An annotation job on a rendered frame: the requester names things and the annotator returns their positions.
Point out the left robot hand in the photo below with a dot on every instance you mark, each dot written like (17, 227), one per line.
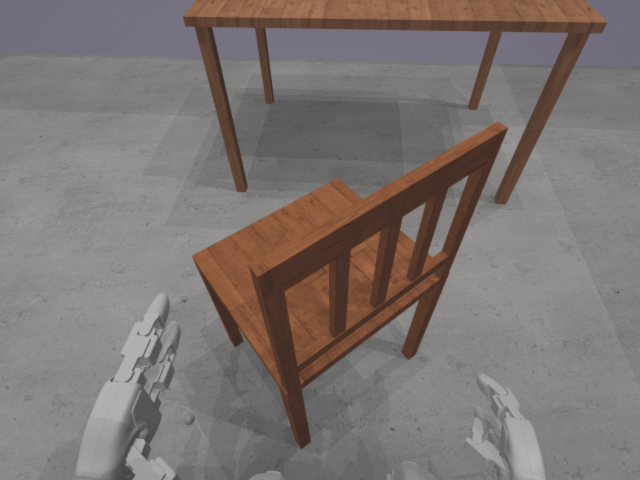
(128, 403)

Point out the right robot hand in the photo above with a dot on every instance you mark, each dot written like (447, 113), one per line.
(512, 450)

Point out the chair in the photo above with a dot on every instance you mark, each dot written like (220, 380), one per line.
(310, 282)

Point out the table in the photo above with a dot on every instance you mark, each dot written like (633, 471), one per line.
(575, 17)

